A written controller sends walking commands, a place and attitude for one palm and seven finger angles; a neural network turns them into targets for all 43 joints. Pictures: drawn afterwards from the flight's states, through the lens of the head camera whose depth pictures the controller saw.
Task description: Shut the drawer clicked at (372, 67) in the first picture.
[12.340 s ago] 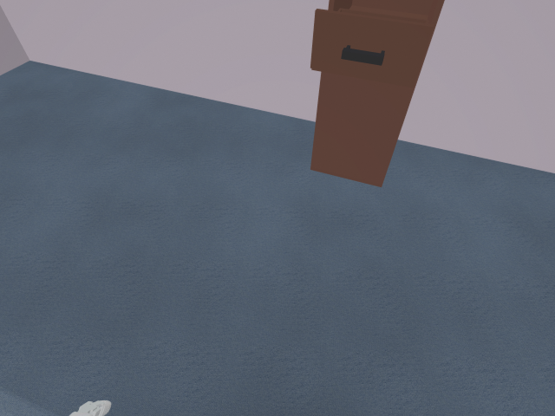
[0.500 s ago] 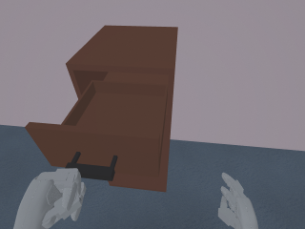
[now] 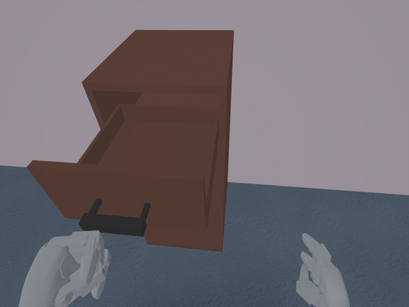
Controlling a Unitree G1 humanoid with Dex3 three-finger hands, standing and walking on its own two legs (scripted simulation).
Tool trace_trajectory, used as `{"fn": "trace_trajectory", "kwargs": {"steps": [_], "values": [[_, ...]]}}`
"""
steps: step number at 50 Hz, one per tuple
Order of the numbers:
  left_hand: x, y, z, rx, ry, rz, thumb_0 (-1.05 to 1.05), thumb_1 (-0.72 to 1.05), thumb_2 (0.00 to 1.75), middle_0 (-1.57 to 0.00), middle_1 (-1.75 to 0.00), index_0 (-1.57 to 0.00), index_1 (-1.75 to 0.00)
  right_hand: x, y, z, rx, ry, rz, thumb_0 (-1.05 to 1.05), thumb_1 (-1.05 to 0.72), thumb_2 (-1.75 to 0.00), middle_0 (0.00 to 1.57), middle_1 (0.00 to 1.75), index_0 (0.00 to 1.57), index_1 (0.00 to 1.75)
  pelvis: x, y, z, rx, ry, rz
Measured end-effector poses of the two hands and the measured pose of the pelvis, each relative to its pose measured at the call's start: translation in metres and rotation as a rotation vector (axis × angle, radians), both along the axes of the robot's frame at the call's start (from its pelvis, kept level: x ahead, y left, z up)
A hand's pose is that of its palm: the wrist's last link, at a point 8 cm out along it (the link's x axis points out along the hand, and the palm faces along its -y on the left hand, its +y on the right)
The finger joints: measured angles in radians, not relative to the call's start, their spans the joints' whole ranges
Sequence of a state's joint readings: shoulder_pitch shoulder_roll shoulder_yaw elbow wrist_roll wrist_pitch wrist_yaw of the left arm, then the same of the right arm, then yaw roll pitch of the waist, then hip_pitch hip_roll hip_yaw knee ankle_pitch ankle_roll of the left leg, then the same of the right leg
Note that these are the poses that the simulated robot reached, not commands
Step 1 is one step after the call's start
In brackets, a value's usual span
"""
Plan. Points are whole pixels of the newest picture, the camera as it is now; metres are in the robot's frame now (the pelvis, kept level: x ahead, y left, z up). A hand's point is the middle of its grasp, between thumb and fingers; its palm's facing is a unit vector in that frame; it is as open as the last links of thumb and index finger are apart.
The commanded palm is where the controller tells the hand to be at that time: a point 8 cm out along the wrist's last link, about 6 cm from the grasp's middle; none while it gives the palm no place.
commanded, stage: bring the fist close to the handle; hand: left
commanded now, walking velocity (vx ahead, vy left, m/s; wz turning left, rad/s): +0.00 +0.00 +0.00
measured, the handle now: (117, 214) +0.27 +0.22 +0.05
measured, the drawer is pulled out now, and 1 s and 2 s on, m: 0.29 0.29 0.24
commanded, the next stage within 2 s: push the drawer shut in 1.20 s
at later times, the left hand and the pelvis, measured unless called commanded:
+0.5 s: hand (123, 267) +0.16 +0.15 +0.09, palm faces +0.03 -1.00 -0.06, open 3.3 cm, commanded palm +0.12 +0.21 +0.08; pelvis +0.00 +0.01 -0.01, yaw +0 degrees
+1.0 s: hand (129, 266) +0.17 +0.16 +0.06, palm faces +0.02 -1.00 -0.05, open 3.3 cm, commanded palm +0.14 +0.21 +0.06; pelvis -0.01 +0.01 -0.03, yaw +0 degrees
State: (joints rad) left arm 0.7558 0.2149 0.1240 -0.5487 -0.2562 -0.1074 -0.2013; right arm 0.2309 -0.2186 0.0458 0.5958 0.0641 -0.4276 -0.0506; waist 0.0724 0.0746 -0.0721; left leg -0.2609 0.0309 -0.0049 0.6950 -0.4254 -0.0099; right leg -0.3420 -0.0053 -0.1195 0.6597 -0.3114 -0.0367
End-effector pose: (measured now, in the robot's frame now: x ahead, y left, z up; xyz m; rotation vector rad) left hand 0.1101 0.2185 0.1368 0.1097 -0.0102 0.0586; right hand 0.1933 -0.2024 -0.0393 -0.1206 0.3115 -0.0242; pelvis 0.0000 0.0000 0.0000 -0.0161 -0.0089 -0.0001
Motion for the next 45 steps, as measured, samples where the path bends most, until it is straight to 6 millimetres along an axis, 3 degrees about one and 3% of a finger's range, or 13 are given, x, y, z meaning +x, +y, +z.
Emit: {"fn": "trace_trajectory", "kwargs": {"steps": [14,45], "values": [[0.012,-0.005,-0.027,-0.026,0.015,-0.006,0.02,0.89,0.9,-1.4,-1.6,-1.4,-1.6,-0.014,-0.011,-0.016,-0.034,0.071,-0.02,0.02,-0.91,-0.9,0.2,0.3,0.2,0.3,-0.005,0.001,-0.006,0.003,0.039,0.005],[0.04,-0.01,-0.082,-0.062,0.041,-0.045,0.02,0.9,0.9,-1.4,-1.6,-1.4,-1.6,-0.03,-0.004,-0.053,-0.065,0.222,-0.036,0.02,-0.91,-0.9,0.2,0.3,0.2,0.3,-0.01,0.013,-0.03,0.004,0.153,0.003]]}}
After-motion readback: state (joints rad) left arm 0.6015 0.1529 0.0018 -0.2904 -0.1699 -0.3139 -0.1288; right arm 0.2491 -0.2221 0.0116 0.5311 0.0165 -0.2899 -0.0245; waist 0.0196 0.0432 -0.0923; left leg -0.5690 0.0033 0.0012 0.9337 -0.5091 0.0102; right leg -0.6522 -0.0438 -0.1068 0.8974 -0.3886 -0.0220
